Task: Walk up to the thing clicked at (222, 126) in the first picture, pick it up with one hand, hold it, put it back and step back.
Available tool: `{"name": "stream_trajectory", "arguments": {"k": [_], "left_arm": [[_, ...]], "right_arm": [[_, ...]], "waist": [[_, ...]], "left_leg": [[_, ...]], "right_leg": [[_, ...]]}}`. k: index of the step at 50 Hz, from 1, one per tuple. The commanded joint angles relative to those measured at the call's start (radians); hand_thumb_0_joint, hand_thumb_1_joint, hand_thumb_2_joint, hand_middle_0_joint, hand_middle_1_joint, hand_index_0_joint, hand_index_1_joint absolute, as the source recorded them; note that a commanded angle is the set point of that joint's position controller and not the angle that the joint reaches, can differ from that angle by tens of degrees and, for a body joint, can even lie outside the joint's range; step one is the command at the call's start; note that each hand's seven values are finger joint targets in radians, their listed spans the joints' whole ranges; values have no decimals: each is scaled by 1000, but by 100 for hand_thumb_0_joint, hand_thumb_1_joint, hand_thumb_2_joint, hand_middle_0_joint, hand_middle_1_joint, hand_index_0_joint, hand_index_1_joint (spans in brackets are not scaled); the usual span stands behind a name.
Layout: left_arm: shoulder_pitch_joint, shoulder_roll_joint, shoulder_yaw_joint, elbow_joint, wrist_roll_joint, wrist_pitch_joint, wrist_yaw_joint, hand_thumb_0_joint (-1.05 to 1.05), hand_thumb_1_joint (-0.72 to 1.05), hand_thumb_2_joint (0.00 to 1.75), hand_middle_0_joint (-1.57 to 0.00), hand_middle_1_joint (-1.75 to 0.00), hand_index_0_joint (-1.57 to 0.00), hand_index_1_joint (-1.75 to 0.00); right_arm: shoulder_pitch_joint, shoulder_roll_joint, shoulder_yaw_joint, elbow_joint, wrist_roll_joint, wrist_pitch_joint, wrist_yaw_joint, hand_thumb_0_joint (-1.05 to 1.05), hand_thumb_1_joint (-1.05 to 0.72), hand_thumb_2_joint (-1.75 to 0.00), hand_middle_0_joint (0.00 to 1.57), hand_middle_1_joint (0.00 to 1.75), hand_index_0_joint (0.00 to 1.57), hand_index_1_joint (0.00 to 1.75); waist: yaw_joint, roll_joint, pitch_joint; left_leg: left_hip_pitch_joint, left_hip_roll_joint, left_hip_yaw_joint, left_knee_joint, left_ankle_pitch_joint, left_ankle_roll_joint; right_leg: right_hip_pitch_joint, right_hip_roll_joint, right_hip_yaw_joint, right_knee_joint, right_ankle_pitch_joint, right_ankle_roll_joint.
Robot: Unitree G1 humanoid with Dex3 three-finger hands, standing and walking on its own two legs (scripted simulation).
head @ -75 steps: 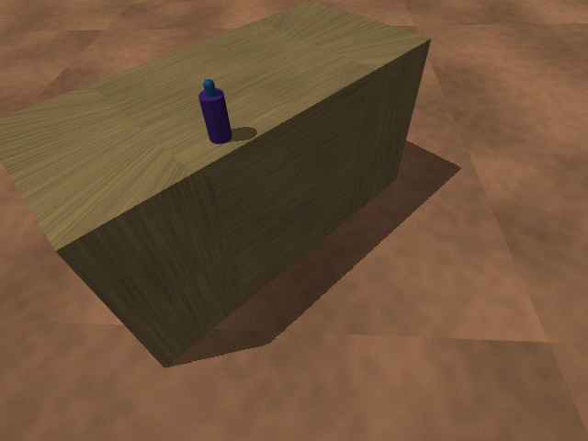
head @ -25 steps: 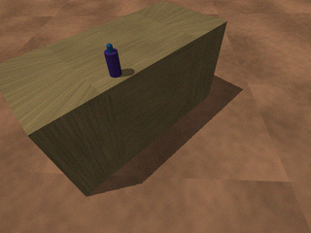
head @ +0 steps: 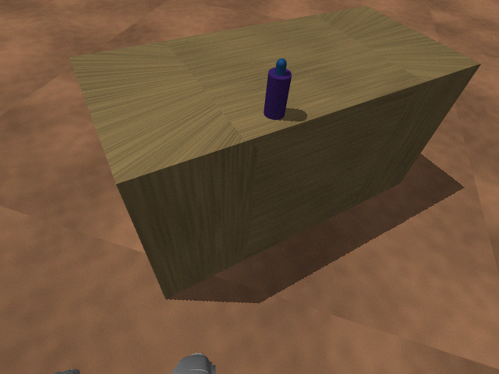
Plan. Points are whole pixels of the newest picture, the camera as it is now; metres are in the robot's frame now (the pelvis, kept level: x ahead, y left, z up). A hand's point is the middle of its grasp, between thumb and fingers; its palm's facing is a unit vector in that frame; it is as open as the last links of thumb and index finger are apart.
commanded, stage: walk up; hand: right
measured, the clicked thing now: (277, 88) +0.77 -0.03 +0.04
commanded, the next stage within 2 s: none
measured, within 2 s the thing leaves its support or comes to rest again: neither
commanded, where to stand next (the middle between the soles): +0.33 -0.03 m, yaw +31 degrees
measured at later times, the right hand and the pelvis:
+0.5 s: hand (420, 288) +0.31 -0.34 -0.13, palm faces -0.28 +0.85 -0.44, open 7.4 cm; pelvis +0.19 -0.07 +0.01, yaw +16 degrees
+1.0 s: hand (363, 206) +0.51 -0.26 -0.12, palm faces -0.43 +0.82 -0.39, open 7.4 cm; pelvis +0.29 -0.09 +0.01, yaw +25 degrees
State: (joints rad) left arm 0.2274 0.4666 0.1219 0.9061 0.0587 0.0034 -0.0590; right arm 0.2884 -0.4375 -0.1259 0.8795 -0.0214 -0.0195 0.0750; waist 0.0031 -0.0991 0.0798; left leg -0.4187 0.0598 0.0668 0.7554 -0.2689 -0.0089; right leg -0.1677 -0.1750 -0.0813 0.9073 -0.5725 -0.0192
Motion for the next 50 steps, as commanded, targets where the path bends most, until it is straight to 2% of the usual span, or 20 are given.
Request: {"name": "stream_trajectory", "arguments": {"k": [1,3,5,14,17,19,20,21,22,23,28,34,40,42,43,44,45,46,48,50], "left_arm": [[-100,197,10,-177,-19,-35,-1,0,90,90,-20,-30,-20,-30],[30,176,17,-106,-39,-32,1,0,90,90,-20,-30,-20,-30],[77,171,26,-85,-41,-19,-4,0,90,90,-20,-30,-20,-30],[-72,134,43,-210,-15,-14,-29,0,90,90,-20,-30,-20,-30],[-39,130,50,-214,-19,-26,-30,0,90,90,-20,-30,-20,-30],[81,124,60,-190,-22,-39,-25,0,90,90,-20,-30,-20,-30],[174,162,76,-167,-15,-54,-15,0,90,90,-20,-30,-20,-30],[270,244,99,-154,2,-65,-5,0,90,90,-20,-30,-20,-30],[190,274,91,-188,-6,-69,1,0,90,90,-20,-30,-20,-30],[85,292,86,-213,-22,-60,-2,0,90,90,-20,-30,-20,-30],[85,154,35,-195,-38,-74,17,0,90,90,-20,-30,-20,-30],[144,146,15,-212,-33,-77,46,0,90,90,-20,-30,-20,-30],[103,165,-3,-222,-48,-52,68,0,90,90,-20,-30,-20,-30],[94,158,-18,-222,-60,-51,73,0,90,90,-20,-30,-20,-30],[108,138,-27,-227,-68,-55,76,0,90,90,-20,-30,-20,-30],[138,83,-37,-238,-82,-53,76,0,90,90,-20,-30,-20,-30],[188,77,-28,-212,-90,-30,83,0,90,90,-20,-30,-20,-30],[150,122,-30,-194,-76,-17,88,0,90,90,-20,-30,-20,-30],[106,125,-25,-176,-70,-8,72,0,90,90,-20,-30,-20,-30],[151,128,-14,-141,-71,0,69,0,90,90,-20,-30,-20,-30]], "right_arm": [[72,-372,-67,-86,23,-31,-46,0,-90,-90,20,30,20,30],[18,-282,-31,-122,11,-51,-59,0,-90,-90,20,30,20,30],[60,-253,-20,-119,18,-68,-65,0,-90,-90,20,30,20,30],[167,-278,-31,-155,3,-97,-93,0,-90,-90,20,30,20,30],[135,-267,-24,-172,0,-98,-103,0,-90,-90,20,30,20,30],[87,-248,-13,-188,-3,-91,-111,0,-90,-90,20,30,20,30],[106,-188,8,-189,2,-86,-112,0,-90,-90,20,30,20,30],[130,-98,35,-197,14,-86,-114,0,-90,-90,20,30,20,30],[169,-95,42,-195,22,-79,-126,0,-90,-90,20,30,20,30],[191,-177,23,-174,12,-76,-139,0,-90,-90,20,30,20,30],[183,-154,22,-107,21,-69,-89,0,-90,-90,20,30,20,30],[44,-106,27,-164,15,-41,-77,0,-90,-90,20,30,20,30],[-7,-109,24,-180,9,-18,-77,0,-90,-90,20,30,20,30],[46,-139,14,-163,4,-21,-83,0,-90,-90,20,30,20,30],[86,-190,-3,-160,2,-24,-91,0,-90,-90,20,30,20,30],[100,-258,-24,-183,-3,-24,-103,0,-90,-90,20,30,20,30],[73,-239,-8,-206,13,-26,-110,0,-90,-90,20,30,20,30],[8,-227,-11,-198,28,-24,-117,0,-90,-90,20,30,20,30],[-73,-176,13,-206,25,-8,-116,0,-90,-90,20,30,20,30],[-101,-206,6,-209,11,3,-108,0,-90,-90,20,30,20,30]], "waist": [[-49,247,25],[15,217,-18],[26,221,-41],[-23,214,11],[7,213,-15],[87,198,-59],[130,87,-110],[171,-189,-142],[100,-242,-77],[58,-205,-70],[17,-42,51],[39,-10,2],[31,43,-74],[-14,88,-132],[-46,177,-187],[-54,375,-256],[-17,283,-288],[-10,247,-238],[12,162,-127],[19,239,-80]], "left_leg": [[204,354,-946,-659,-625,289],[218,216,-585,-511,-345,220],[153,154,-454,-481,-244,188],[142,169,-450,-423,-126,232],[108,152,-412,-332,26,219],[25,112,-341,-179,172,171],[-39,36,-274,39,207,127],[-173,-98,-168,360,33,78],[-349,-161,-97,463,-262,46],[-328,-66,-107,549,-287,48],[-175,-8,-103,375,-7,51],[-153,-38,-85,114,35,21],[37,-48,-27,-74,98,61],[223,-62,-37,-201,211,119],[378,10,-165,-212,435,197],[547,236,-485,-198,801,336],[500,356,-625,-234,872,435],[373,365,-620,-287,663,419],[128,200,-351,-330,412,275],[38,129,-289,-341,242,238]], "right_leg": [[-492,69,176,339,14,-16],[-427,30,168,263,150,-18],[-336,47,131,168,215,-11],[-357,59,118,-90,295,6],[-273,84,90,-138,267,-7],[-50,107,60,-293,309,-30],[112,118,90,-369,262,-43],[183,-62,355,-527,64,-58],[174,-230,629,-670,13,-100],[109,-293,744,-710,-24,-181],[-65,-47,162,-583,553,-83],[58,-104,64,-516,1005,-109],[60,-122,36,-369,957,-78],[-5,-71,-15,-172,958,-29],[-121,0,-40,32,876,29],[-359,138,-51,316,320,84],[-352,163,49,369,-89,82],[-310,86,153,348,-103,49],[-233,83,114,231,-24,6],[-206,100,61,177,58,-3]]}}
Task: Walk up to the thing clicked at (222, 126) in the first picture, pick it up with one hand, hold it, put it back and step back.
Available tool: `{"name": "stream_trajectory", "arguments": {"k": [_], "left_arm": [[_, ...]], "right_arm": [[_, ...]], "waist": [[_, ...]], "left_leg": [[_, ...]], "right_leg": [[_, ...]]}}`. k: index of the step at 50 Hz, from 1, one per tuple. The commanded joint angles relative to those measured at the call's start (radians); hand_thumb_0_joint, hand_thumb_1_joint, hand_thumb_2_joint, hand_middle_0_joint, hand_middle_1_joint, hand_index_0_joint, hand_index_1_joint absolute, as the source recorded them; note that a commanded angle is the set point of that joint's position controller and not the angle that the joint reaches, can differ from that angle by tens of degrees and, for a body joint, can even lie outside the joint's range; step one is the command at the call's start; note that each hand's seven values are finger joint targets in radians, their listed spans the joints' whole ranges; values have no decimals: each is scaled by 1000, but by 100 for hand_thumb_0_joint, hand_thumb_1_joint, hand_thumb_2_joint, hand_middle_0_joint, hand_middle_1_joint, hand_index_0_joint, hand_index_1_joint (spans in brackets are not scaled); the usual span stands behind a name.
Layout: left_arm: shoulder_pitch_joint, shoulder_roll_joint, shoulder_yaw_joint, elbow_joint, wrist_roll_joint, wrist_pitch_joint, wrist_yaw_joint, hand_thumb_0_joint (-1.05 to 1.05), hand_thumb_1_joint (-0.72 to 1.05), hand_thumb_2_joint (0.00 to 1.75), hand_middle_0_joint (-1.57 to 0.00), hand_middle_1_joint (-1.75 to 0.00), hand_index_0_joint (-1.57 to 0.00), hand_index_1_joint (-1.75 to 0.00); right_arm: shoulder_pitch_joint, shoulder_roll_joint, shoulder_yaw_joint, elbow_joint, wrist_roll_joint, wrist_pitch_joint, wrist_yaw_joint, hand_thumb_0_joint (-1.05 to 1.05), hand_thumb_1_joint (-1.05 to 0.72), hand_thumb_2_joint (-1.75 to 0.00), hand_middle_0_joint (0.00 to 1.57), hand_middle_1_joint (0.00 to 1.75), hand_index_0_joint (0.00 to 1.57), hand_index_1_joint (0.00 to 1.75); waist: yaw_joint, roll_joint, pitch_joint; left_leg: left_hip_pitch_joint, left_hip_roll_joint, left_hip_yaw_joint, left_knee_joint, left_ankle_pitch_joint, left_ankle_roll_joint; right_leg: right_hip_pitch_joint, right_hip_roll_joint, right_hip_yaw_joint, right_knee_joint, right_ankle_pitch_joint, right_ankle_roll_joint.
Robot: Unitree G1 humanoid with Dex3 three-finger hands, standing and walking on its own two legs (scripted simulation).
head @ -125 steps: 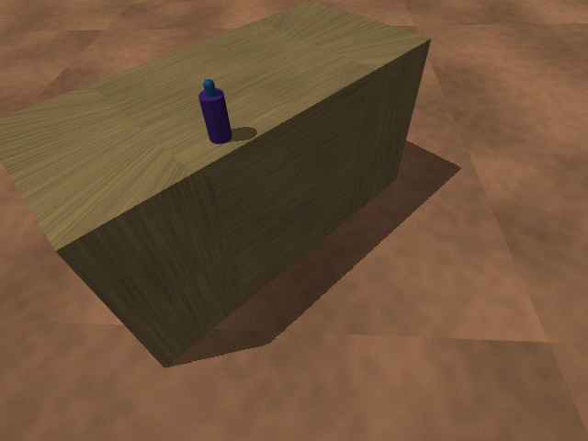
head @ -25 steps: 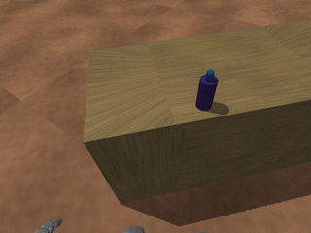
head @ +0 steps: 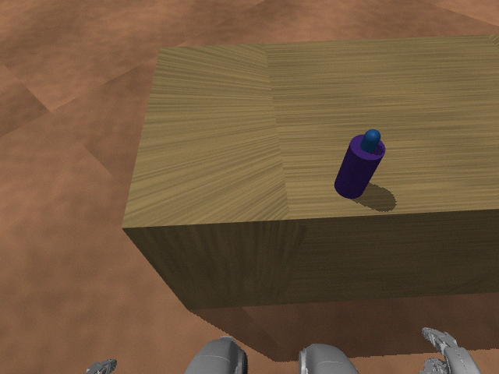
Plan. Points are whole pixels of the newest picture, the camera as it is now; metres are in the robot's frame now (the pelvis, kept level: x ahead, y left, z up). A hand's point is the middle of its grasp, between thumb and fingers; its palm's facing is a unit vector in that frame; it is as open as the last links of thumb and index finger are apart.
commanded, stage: walk up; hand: right
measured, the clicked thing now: (360, 162) +0.46 -0.16 +0.03
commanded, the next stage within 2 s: stand in 1.96 s
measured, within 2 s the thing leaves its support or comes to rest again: neither
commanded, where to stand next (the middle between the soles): +0.06 +0.03 m, yaw +5 degrees
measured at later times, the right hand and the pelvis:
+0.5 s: hand out of the picture +0.08 -0.27 -0.15, palm faces -0.18 +0.91 -0.37, open 7.4 cm; pelvis -0.03 +0.01 +0.00, yaw +9 degrees
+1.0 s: hand out of the picture +0.12 -0.23 -0.14, palm faces -0.15 +0.92 -0.37, open 7.4 cm; pelvis -0.01 +0.02 +0.01, yaw +8 degrees
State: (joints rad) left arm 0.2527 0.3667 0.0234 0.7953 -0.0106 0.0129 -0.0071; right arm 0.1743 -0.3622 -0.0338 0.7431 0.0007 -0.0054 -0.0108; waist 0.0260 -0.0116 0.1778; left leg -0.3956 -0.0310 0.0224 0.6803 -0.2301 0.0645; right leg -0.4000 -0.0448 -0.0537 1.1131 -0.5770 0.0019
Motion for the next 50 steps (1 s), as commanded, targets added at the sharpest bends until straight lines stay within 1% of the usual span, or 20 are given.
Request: {"name": "stream_trajectory", "arguments": {"k": [1,7,8,9,10,11,15,21,25,26,27,28,29,32,37,39,41,43,47,50], "left_arm": [[130,222,83,-20,-2,-14,22,0,90,90,-20,-30,-20,-30],[241,221,98,46,1,-56,70,0,90,90,-20,-30,-20,-30],[271,265,112,50,16,-66,77,0,90,90,-20,-30,-20,-30],[266,382,142,28,46,-71,82,0,90,90,-20,-30,-20,-30],[148,439,154,-23,51,-69,87,0,90,90,-20,-30,-20,-30],[23,479,161,-53,52,-69,97,0,90,90,-20,-30,-20,-30],[-9,331,121,-40,42,-85,91,0,90,90,-20,-30,-20,-30],[30,346,129,-44,67,-81,46,0,90,90,-20,-30,-20,-30],[26,293,100,-37,44,-46,24,0,90,90,-20,-30,-20,-30],[78,216,72,-34,39,-38,22,0,90,90,-20,-30,-20,-30],[56,142,48,-55,20,-35,20,0,90,90,-20,-30,-20,-30],[-40,286,85,-38,26,-32,33,0,90,90,-20,-30,-20,-30],[-64,326,93,-30,29,-35,34,0,90,90,-20,-30,-20,-30],[65,276,83,51,8,-41,20,0,90,90,-20,-30,-20,-30],[41,234,78,86,22,-42,15,0,90,90,-20,-30,-20,-30],[71,223,78,113,27,-47,20,0,90,90,-20,-30,-20,-30],[23,310,92,99,41,-60,24,0,90,90,-20,-30,-20,-30],[-130,322,82,68,34,-54,9,0,90,90,-20,-30,-20,-30],[-133,216,45,99,14,-44,6,0,90,90,-20,-30,-20,-30],[-126,230,46,136,14,-42,0,0,90,90,-20,-30,-20,-30]], "right_arm": [[9,-289,-91,-68,-20,-5,-14,0,-90,-90,20,30,20,30],[-52,-267,-104,-120,-53,50,34,0,-90,-90,20,30,20,30],[-71,-225,-91,-131,-43,58,36,0,-90,-90,20,30,20,30],[-81,-164,-78,-163,-39,61,39,0,-90,-90,20,30,20,30],[-36,-187,-88,-141,-51,74,30,0,-90,-90,20,30,20,30],[-21,-251,-113,-122,-52,85,22,0,-90,-90,20,30,20,30],[56,-252,-126,-37,-34,72,53,0,-90,-90,20,30,20,30],[-7,-216,-93,-6,-19,29,61,0,-90,-90,20,30,20,30],[154,-245,-109,117,-26,-6,36,0,-90,-90,20,30,20,30],[190,-282,-121,128,-31,-14,24,0,-90,-90,20,30,20,30],[163,-357,-122,94,-43,-25,14,0,-90,-90,20,30,20,30],[151,-454,-135,95,-21,-21,15,0,-90,-90,20,30,20,30],[90,-448,-132,93,-21,-16,13,0,-90,-90,20,30,20,30],[6,-300,-77,78,-23,-37,1,0,-90,-90,20,30,20,30],[10,-288,-67,99,-18,-39,-4,0,-90,-90,20,30,20,30],[-20,-259,-52,102,-3,-31,-6,0,-90,-90,20,30,20,30],[4,-175,-28,99,14,-27,-12,0,-90,-90,20,30,20,30],[56,-220,-47,160,5,-24,-19,0,-90,-90,20,30,20,30],[-3,-238,-42,190,-2,-48,-11,0,-90,-90,20,30,20,30],[-58,-246,-25,198,-5,-50,-7,0,-90,-90,20,30,20,30]], "waist": [[-11,178,-173],[20,134,-262],[61,34,-256],[74,-229,-203],[28,-187,-147],[2,-224,-115],[-42,-117,-101],[34,-280,-134],[-46,-73,-211],[-58,109,-238],[-52,320,-202],[-96,239,-153],[-69,213,-66],[-4,186,-54],[-14,210,-147],[26,173,-166],[-1,-78,-195],[-55,-120,-169],[-32,-33,-195],[-11,-48,-182]], "left_leg": [[11,192,-233,-256,191,163],[10,127,-201,-5,249,141],[-100,84,-190,101,117,92],[-320,-71,-132,314,-168,8],[-329,-69,-208,485,-374,-43],[-307,-3,-280,619,-347,-46],[-235,-37,-208,616,-156,-82],[-117,41,-57,122,-254,-92],[301,-43,44,-190,-109,-70],[390,39,-116,-233,-139,-43],[328,276,-570,-356,-257,46],[122,374,-724,-426,-461,185],[28,384,-729,-442,-539,229],[79,233,-361,-292,-130,123],[51,226,-266,-184,138,108],[2,193,-212,-86,146,56],[-59,53,-99,111,0,-35],[125,38,-39,126,-316,-45],[179,147,-208,-186,75,12],[81,151,-186,-190,-28,10]], "right_leg": [[25,-29,19,-86,78,-22],[217,46,-64,-528,353,6],[297,-11,31,-621,363,-15],[313,-268,391,-751,281,-100],[145,-488,591,-823,247,-227],[67,-568,682,-841,279,-328],[101,-266,192,-702,422,-183],[228,-217,111,-688,142,-179],[17,-184,32,-380,225,-129],[-87,-148,-5,-187,152,-87],[-255,-21,-18,-53,-21,-18],[-194,-27,95,-53,-71,-38],[-183,-54,98,-37,-55,-40],[-137,-70,97,-155,107,-31],[97,-6,20,-413,145,-32],[225,17,20,-603,317,-49],[247,-196,354,-734,401,-129],[26,-307,427,-742,272,-239],[74,-83,140,-565,478,-62],[165,-78,161,-645,324,-65]]}}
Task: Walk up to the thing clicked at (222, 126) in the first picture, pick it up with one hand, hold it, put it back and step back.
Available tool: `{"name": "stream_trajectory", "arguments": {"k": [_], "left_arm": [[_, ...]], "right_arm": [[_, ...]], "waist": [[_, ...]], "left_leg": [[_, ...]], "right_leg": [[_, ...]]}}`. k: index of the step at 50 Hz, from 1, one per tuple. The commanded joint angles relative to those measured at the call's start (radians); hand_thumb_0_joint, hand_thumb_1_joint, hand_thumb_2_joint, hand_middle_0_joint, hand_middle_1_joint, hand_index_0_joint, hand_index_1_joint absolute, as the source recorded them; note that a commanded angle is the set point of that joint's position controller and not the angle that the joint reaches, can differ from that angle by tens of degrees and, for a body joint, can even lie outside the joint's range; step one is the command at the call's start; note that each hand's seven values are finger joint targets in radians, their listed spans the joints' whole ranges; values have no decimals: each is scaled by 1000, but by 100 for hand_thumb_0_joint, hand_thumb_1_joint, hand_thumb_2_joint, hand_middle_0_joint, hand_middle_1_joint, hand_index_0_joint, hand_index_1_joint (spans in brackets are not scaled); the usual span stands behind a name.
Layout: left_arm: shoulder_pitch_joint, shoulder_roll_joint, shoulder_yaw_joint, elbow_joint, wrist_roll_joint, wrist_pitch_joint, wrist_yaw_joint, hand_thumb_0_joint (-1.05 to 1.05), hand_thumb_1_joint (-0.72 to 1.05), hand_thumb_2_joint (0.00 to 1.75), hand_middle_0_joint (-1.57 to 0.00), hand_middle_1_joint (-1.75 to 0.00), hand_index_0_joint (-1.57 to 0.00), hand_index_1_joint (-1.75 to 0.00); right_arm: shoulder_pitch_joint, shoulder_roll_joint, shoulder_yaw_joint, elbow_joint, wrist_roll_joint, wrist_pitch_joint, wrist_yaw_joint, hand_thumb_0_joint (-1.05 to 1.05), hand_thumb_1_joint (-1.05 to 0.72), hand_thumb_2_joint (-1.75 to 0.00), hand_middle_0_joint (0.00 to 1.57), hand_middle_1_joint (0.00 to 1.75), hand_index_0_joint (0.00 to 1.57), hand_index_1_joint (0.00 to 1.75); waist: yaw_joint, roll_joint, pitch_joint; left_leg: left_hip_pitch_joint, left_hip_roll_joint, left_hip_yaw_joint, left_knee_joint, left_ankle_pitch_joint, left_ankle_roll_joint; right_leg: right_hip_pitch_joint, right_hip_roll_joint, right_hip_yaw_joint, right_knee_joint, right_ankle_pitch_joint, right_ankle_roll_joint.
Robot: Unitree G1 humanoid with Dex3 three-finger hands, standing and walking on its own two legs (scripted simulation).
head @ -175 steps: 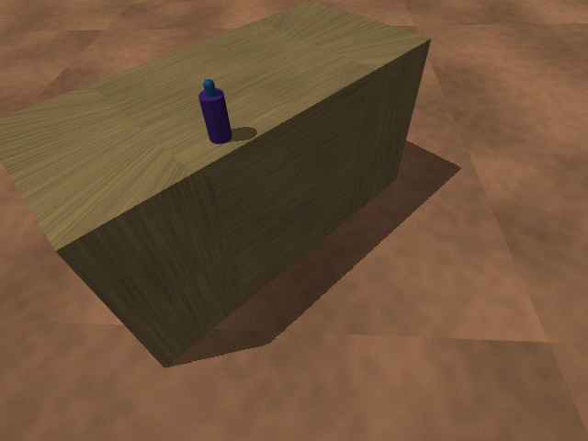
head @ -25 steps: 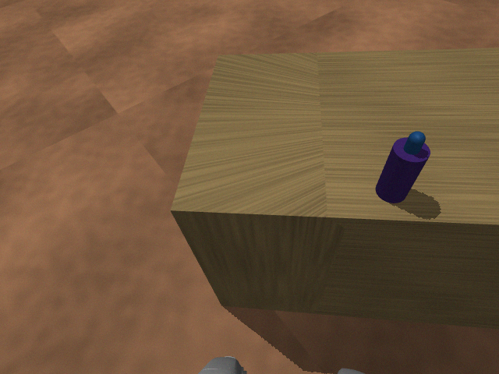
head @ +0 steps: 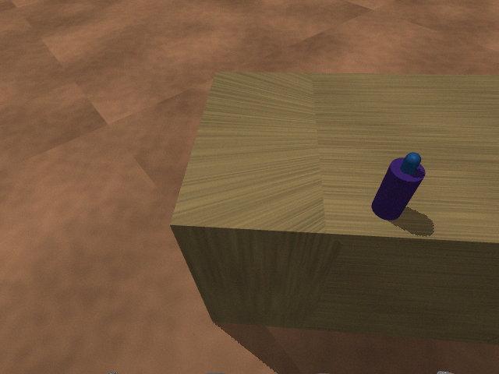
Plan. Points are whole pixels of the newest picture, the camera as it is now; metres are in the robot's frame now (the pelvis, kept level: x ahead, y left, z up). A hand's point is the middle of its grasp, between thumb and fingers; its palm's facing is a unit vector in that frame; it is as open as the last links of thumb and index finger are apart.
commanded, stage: walk up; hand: right
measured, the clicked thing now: (399, 184) +0.44 -0.24 +0.02
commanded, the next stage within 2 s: stand in 0.96 s
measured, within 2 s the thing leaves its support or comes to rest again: neither
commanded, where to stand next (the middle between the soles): +0.07 +0.00 m, yaw -3 degrees
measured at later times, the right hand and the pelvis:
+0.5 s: hand out of the picture +0.10 -0.26 -0.13, palm faces +0.01 +0.93 -0.36, open 7.4 cm; pelvis +0.01 +0.00 +0.02, yaw -2 degrees
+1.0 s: hand out of the picture +0.09 -0.26 -0.13, palm faces +0.03 +0.94 -0.34, open 7.4 cm; pelvis +0.02 +0.00 +0.03, yaw -2 degrees
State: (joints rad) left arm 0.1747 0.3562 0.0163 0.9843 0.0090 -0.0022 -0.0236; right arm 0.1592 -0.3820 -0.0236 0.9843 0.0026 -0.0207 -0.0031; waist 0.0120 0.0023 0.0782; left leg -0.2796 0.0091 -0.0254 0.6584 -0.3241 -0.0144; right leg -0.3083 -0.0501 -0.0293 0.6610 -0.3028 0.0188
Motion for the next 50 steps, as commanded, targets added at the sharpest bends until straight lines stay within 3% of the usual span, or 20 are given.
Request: {"name": "stream_trajectory", "arguments": {"k": [1,4,9,17,24,29,35,45,50], "left_arm": [[-69,237,50,-44,-5,-27,16,0,90,90,-20,-30,-20,-30],[-75,225,42,-21,-13,-28,17,0,90,90,-20,-30,-20,-30],[-106,221,37,17,-16,-26,16,0,90,90,-20,-30,-20,-30],[-133,214,31,66,-13,-19,13,0,90,90,-20,-30,-20,-30],[-141,211,31,95,-9,-20,14,0,90,90,-20,-30,-20,-30],[-143,207,33,107,-5,-18,15,0,90,90,-20,-30,-20,-30],[-139,203,36,117,-4,-20,17,0,90,90,-20,-30,-20,-30],[-132,197,41,115,-3,-19,22,0,90,90,-20,-30,-20,-30],[-134,201,35,112,-6,-25,27,0,90,90,-20,-30,-20,-30]], "right_arm": [[-50,-214,-33,-29,-9,-32,-13,0,-90,-90,20,30,20,30],[-70,-218,-27,0,-10,-36,-12,0,-90,-90,20,30,20,30],[-87,-207,-20,35,-7,-37,-13,0,-90,-90,20,30,20,30],[-129,-196,-18,67,-11,-33,-10,0,-90,-90,20,30,20,30],[-134,-193,-21,88,-12,-28,-8,0,-90,-90,20,30,20,30],[-133,-190,-21,100,-14,-24,-8,0,-90,-90,20,30,20,30],[-127,-185,-22,109,-13,-26,-8,0,-90,-90,20,30,20,30],[-113,-182,-26,114,-13,-22,-11,0,-90,-90,20,30,20,30],[-126,-175,-22,109,-10,-14,-9,0,-90,-90,20,30,20,30]], "waist": [[-4,-54,-62],[0,17,-93],[2,7,-121],[2,7,-93],[-3,4,-107],[-7,5,-79],[-9,-7,-110],[-11,-12,-131],[-8,6,-97]], "left_leg": [[-31,88,-111,-184,65,74],[21,97,-106,-229,122,66],[56,103,-85,-263,207,53],[88,111,-72,-343,182,45],[139,112,-54,-368,189,38],[115,106,-54,-388,121,35],[150,110,-44,-383,202,31],[183,116,-29,-376,264,31],[176,127,-45,-392,307,18]], "right_leg": [[73,-83,145,-210,50,-87],[93,-81,121,-201,137,-83],[160,-82,110,-231,213,-71],[173,-78,104,-300,206,-46],[178,-78,111,-336,203,-41],[172,-75,116,-365,146,-36],[187,-78,110,-360,232,-33],[204,-82,109,-355,286,-35],[199,-80,106,-353,291,-33]]}}
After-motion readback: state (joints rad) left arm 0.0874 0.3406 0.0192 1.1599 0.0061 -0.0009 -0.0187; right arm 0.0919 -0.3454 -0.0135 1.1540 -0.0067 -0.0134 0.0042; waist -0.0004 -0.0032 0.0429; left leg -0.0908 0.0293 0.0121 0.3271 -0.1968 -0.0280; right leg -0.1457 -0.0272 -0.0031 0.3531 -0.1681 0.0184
